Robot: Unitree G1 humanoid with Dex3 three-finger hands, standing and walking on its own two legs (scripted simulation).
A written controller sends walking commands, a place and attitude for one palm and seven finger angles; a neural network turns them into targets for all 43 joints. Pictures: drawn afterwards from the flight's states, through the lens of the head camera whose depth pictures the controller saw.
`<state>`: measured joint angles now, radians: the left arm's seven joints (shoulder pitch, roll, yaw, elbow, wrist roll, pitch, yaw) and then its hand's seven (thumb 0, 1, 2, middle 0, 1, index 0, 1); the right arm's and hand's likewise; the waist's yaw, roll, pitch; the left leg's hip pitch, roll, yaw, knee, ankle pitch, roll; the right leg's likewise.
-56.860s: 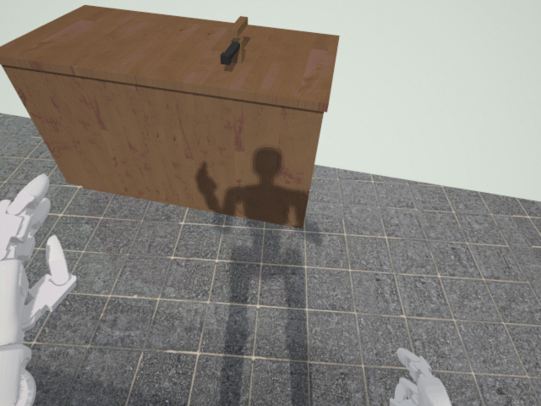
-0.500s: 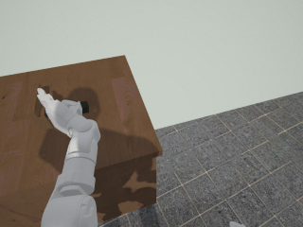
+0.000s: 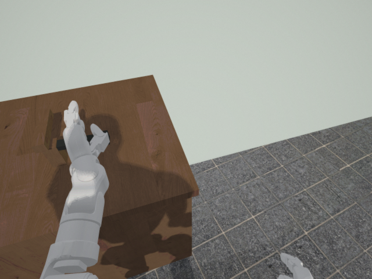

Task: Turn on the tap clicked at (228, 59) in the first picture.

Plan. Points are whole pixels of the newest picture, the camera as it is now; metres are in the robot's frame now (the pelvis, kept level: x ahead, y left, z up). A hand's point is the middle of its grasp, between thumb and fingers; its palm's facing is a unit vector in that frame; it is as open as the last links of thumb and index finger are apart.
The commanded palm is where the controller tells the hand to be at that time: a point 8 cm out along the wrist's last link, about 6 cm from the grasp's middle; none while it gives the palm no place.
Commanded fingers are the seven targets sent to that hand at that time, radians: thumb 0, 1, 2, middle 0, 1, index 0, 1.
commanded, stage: draw the hand back beside the body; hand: left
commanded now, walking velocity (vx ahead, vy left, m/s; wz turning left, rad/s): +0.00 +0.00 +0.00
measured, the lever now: (104, 137) +0.46 +0.26 +0.04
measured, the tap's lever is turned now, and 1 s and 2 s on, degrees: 85 85 85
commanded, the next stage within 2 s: step back with the hand held close in 1.30 s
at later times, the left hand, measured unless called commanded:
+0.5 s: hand (78, 172) +0.27 +0.22 +0.14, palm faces +0.29 -0.92 -0.27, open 7.6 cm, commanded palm +0.23 +0.27 +0.15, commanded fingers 0.00 0.90 0.90 -0.19 -0.25 -0.19 -0.25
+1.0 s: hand (43, 196) +0.21 +0.25 +0.16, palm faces +0.37 -0.86 -0.35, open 7.4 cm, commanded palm +0.16 +0.29 +0.18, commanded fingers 0.00 0.90 0.90 -0.20 -0.30 -0.20 -0.30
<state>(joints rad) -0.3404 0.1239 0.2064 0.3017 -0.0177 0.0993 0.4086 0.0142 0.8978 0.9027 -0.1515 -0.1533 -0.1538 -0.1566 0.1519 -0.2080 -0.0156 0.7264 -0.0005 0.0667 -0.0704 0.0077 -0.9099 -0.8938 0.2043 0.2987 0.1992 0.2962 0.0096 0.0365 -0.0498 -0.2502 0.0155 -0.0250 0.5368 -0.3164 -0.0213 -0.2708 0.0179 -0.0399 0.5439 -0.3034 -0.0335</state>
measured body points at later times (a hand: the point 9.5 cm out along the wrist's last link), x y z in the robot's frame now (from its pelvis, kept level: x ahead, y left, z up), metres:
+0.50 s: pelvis -0.02 +0.01 +0.01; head -0.03 -0.02 +0.46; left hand +0.25 +0.27 +0.15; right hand +0.15 -0.22 -0.09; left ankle -0.02 +0.14 -0.73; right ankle -0.01 -0.10 -0.73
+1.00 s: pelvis +0.00 +0.01 +0.01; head -0.01 -0.01 +0.46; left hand +0.19 +0.29 +0.18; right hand +0.18 -0.22 -0.08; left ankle -0.02 +0.14 -0.73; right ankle -0.01 -0.10 -0.73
